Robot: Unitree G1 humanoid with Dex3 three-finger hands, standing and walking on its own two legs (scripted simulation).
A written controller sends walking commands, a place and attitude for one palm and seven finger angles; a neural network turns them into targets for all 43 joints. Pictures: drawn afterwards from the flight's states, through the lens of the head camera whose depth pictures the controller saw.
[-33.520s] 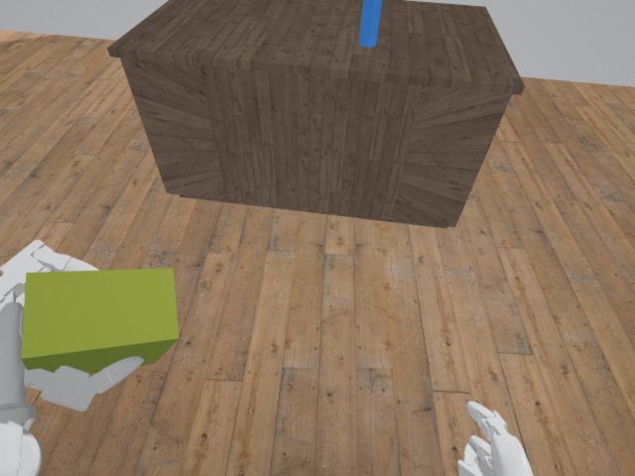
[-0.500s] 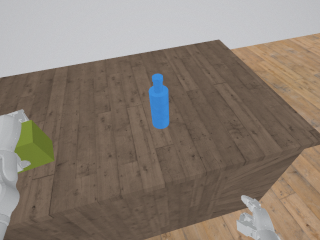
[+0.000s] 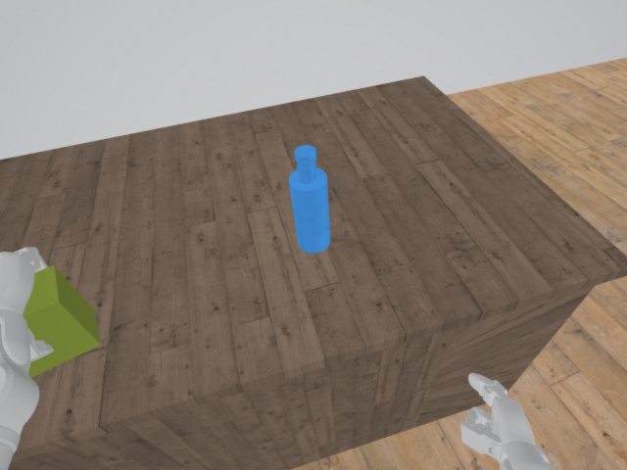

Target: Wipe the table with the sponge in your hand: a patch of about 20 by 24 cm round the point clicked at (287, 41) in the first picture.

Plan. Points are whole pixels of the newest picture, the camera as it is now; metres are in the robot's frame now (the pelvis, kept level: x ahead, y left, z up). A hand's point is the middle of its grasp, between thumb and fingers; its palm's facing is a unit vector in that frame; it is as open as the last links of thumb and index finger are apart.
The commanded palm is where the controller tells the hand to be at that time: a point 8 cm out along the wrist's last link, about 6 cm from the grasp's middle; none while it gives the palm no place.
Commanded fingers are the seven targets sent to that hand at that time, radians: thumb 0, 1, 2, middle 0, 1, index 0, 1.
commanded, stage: move the sponge above the wiping area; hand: left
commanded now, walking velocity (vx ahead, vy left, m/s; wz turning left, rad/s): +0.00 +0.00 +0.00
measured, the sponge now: (32, 335) +0.22 +0.41 +0.06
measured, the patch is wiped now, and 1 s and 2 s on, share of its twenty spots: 0.00 0.05 0.05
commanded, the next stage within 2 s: lower the sponge onto the table in 0.60 s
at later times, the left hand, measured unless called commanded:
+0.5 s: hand (66, 334) +0.23 +0.36 +0.06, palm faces -0.20 -0.08 -0.98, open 9.9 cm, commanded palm +0.21 +0.35 +0.15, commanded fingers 0.00 0.10 1.30 -1.20 -1.60 -1.20 -1.60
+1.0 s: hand (92, 337) +0.23 +0.33 +0.06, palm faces -0.16 -0.07 -0.99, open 9.9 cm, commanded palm +0.21 +0.35 +0.15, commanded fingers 0.00 0.10 1.30 -1.20 -1.60 -1.20 -1.60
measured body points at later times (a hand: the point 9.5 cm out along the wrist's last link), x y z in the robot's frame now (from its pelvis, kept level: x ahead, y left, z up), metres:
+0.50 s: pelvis +0.00 +0.01 +0.00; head +0.01 -0.03 +0.45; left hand +0.24 +0.36 +0.12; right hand +0.22 -0.22 -0.10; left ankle +0.05 +0.09 -0.73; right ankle -0.02 -0.12 -0.73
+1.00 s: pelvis +0.00 +0.01 +0.00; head +0.01 -0.01 +0.45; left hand +0.23 +0.33 +0.11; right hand +0.23 -0.20 -0.08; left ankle +0.05 +0.09 -0.73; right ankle -0.02 -0.11 -0.73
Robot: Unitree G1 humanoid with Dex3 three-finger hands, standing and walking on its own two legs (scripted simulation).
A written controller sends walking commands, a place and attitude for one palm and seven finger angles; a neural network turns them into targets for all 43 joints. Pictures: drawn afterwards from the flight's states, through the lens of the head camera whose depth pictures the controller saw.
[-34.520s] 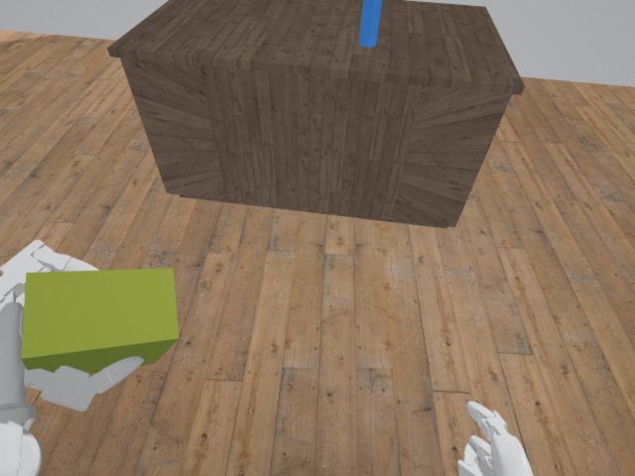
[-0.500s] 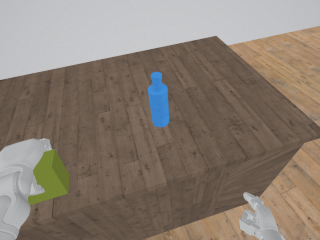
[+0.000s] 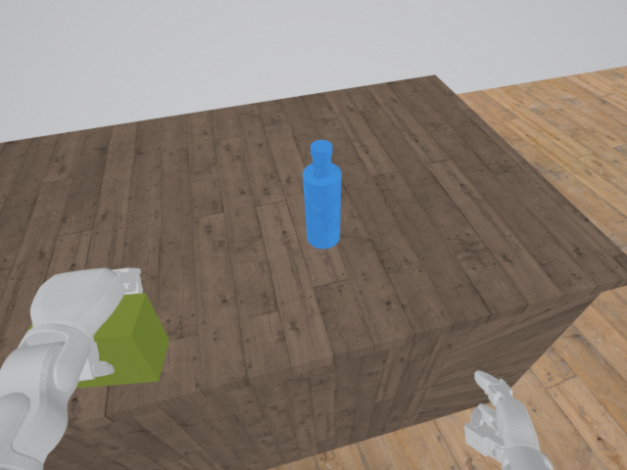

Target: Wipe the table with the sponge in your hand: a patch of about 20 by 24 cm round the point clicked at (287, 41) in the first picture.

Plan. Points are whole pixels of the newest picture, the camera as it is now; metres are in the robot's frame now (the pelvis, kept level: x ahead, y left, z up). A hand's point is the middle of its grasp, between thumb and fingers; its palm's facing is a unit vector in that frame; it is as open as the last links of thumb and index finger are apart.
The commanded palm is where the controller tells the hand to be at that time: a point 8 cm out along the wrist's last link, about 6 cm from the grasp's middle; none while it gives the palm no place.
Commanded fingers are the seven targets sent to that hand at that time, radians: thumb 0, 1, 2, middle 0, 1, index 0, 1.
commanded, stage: lower the sponge onto the table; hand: left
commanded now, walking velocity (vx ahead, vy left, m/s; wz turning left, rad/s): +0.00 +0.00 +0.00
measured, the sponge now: (108, 348) +0.23 +0.33 +0.01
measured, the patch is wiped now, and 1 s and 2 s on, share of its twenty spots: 0.05 0.05 0.10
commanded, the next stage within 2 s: wipe forward along the first lane in 1.38 s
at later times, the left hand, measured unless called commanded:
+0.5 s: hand (96, 297) +0.26 +0.32 +0.09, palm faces +0.06 +0.03 -1.00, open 9.9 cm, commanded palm +0.22 +0.34 +0.13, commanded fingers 0.00 0.10 1.30 -1.20 -1.60 -1.20 -1.60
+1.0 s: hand (78, 321) +0.24 +0.35 +0.05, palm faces -0.04 -0.01 -1.00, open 10.0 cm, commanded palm +0.21 +0.35 +0.11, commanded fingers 0.00 0.10 1.30 -1.20 -1.60 -1.20 -1.60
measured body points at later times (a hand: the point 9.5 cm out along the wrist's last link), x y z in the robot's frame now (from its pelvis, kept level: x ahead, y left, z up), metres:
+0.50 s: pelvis +0.00 +0.00 +0.00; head +0.01 -0.02 +0.45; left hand +0.25 +0.32 +0.14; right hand +0.22 -0.22 -0.09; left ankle +0.05 +0.09 -0.73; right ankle -0.02 -0.12 -0.73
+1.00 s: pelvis +0.00 -0.01 +0.00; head +0.02 -0.02 +0.44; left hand +0.24 +0.35 +0.11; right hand +0.21 -0.24 -0.10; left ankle +0.05 +0.09 -0.73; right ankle -0.02 -0.12 -0.73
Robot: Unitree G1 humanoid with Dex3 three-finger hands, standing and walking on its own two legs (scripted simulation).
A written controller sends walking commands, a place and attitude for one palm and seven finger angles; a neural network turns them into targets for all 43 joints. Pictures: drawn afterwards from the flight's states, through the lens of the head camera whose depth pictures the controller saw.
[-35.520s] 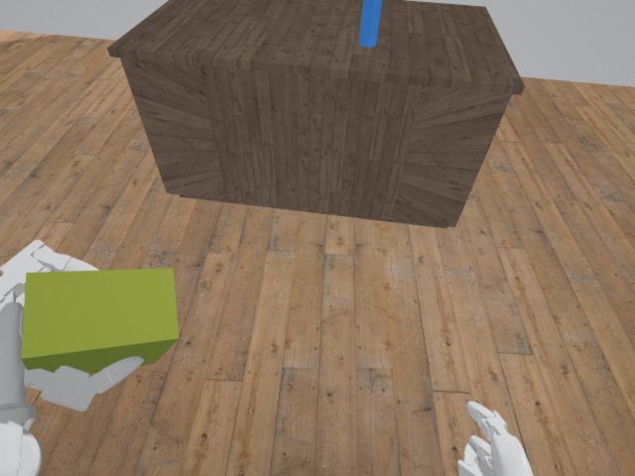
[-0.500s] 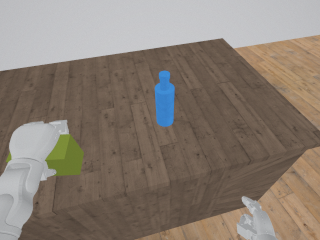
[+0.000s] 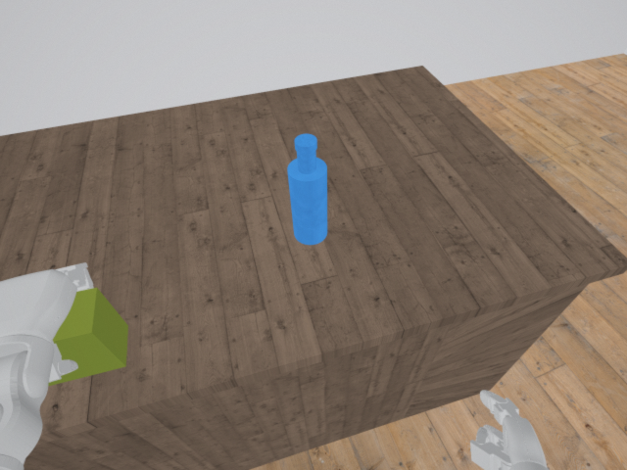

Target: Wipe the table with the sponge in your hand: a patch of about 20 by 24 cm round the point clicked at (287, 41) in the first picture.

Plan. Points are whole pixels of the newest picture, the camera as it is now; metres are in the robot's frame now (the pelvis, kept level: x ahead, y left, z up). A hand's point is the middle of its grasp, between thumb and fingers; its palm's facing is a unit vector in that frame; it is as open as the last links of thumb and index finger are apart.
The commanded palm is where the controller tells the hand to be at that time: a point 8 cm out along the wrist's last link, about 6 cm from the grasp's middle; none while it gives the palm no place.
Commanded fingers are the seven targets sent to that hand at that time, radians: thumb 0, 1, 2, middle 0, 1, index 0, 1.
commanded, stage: lower the sponge onto the table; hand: left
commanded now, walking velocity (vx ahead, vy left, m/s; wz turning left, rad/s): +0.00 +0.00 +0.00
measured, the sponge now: (67, 345) +0.23 +0.38 +0.01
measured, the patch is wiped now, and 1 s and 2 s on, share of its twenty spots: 0.05 0.10 0.35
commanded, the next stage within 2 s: wipe forward along the first lane in 0.38 s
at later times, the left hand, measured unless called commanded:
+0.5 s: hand (51, 327) +0.23 +0.37 +0.05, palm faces -0.04 -0.01 -1.00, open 10.0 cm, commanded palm +0.21 +0.36 +0.09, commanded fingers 0.00 0.10 1.30 -1.20 -1.60 -1.20 -1.60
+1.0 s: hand (64, 294) +0.28 +0.39 +0.05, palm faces -0.12 +0.02 -0.99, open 10.1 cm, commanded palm +0.26 +0.37 +0.07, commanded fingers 0.00 0.10 1.30 -1.20 -1.60 -1.20 -1.60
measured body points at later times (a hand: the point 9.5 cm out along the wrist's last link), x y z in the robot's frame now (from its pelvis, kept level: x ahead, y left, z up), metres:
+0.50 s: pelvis +0.00 +0.01 +0.00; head +0.01 -0.01 +0.44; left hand +0.23 +0.37 +0.11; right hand +0.19 -0.22 -0.11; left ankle +0.05 +0.09 -0.73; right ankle -0.02 -0.12 -0.73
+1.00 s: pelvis -0.01 -0.01 -0.01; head +0.01 -0.03 +0.44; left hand +0.28 +0.38 +0.11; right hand +0.14 -0.26 -0.13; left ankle +0.05 +0.09 -0.73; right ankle -0.02 -0.12 -0.73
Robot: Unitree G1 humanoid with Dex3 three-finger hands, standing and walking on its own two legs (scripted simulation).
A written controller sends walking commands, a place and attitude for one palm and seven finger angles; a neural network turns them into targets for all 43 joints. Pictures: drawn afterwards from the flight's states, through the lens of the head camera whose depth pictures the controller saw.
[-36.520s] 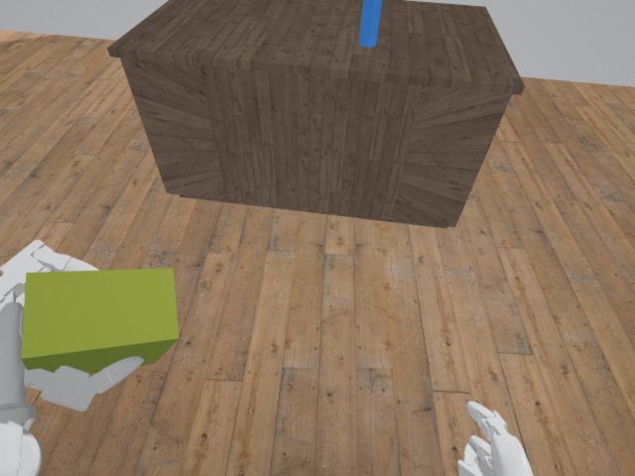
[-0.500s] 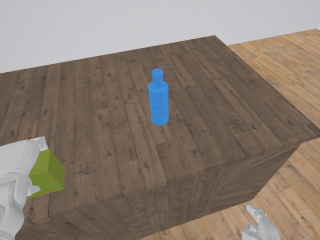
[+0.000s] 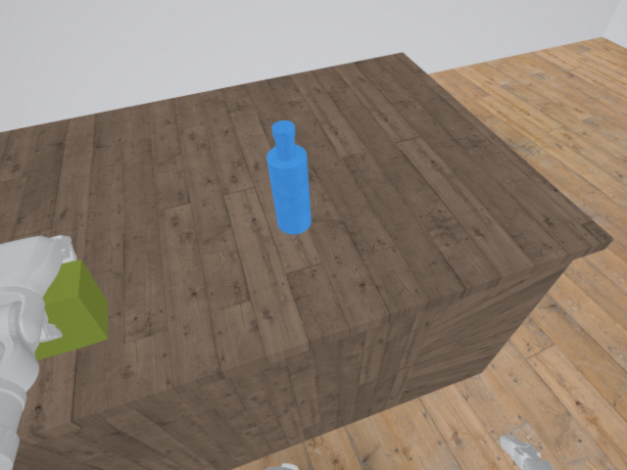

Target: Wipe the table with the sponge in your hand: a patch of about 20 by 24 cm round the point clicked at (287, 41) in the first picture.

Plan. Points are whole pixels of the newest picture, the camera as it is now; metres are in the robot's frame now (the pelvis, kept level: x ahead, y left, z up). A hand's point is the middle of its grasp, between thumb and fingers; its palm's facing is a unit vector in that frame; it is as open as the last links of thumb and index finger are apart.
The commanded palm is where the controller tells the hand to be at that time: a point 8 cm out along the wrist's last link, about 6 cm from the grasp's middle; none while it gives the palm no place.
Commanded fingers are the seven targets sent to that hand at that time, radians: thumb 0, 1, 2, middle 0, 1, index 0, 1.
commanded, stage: wipe forward along the first lane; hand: left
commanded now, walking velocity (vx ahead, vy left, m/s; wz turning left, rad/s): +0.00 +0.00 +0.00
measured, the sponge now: (50, 320) +0.28 +0.40 +0.02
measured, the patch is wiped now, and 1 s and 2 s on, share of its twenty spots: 0.10 0.35 0.40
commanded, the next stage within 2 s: slide across to the middle lane in 1.10 s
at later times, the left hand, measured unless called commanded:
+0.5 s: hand (41, 257) +0.34 +0.42 +0.07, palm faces -0.16 +0.04 -0.99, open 10.2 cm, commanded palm +0.34 +0.40 +0.09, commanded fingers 0.00 0.10 1.30 -1.20 -1.60 -1.20 -1.60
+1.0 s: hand (44, 232) +0.39 +0.45 +0.07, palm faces -0.15 +0.05 -0.99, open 10.2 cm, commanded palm +0.38 +0.42 +0.08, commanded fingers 0.00 0.10 1.30 -1.20 -1.60 -1.20 -1.60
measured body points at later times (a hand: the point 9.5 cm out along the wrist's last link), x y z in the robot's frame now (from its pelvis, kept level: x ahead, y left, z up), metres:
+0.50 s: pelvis +0.00 +0.00 -0.01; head +0.05 -0.01 +0.43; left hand +0.35 +0.42 +0.12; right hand +0.08 -0.27 -0.14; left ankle +0.06 +0.10 -0.72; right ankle -0.01 -0.11 -0.72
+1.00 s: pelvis +0.00 +0.03 -0.02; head +0.07 +0.04 +0.43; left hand +0.39 +0.44 +0.12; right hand +0.07 -0.24 -0.14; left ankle +0.06 +0.10 -0.72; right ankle -0.01 -0.11 -0.72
